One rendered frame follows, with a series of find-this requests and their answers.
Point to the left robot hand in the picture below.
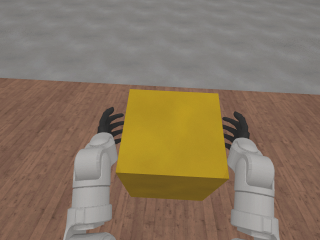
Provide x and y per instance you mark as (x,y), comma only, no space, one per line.
(106,127)

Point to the robot right forearm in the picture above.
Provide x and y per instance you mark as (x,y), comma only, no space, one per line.
(254,186)

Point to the carton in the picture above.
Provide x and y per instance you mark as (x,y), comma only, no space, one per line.
(172,145)

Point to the robot left forearm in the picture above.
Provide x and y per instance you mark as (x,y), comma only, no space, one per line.
(91,206)

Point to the right robot hand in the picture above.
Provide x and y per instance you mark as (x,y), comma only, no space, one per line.
(241,130)

